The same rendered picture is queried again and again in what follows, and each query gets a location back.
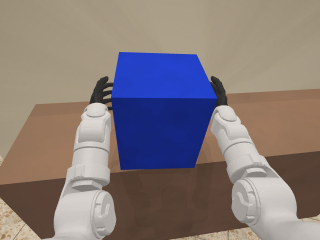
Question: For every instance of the robot right forearm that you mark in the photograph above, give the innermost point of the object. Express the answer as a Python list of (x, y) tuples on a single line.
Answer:
[(238, 149)]

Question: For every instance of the pedestal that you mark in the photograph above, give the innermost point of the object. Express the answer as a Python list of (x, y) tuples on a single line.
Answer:
[(168, 203)]

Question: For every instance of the robot left forearm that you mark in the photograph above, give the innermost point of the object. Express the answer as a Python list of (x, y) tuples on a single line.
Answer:
[(89, 170)]

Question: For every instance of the carton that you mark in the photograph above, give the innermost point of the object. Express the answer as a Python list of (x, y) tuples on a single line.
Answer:
[(162, 105)]

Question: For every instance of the robot left upper arm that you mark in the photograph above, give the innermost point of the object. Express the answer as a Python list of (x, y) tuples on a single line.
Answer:
[(87, 215)]

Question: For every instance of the robot right upper arm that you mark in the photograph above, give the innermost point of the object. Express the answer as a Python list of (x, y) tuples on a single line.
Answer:
[(267, 205)]

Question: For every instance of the robot left hand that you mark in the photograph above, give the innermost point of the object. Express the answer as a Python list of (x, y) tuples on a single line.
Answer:
[(98, 93)]

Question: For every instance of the robot right hand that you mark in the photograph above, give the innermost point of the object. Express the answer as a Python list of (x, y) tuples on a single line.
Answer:
[(219, 92)]

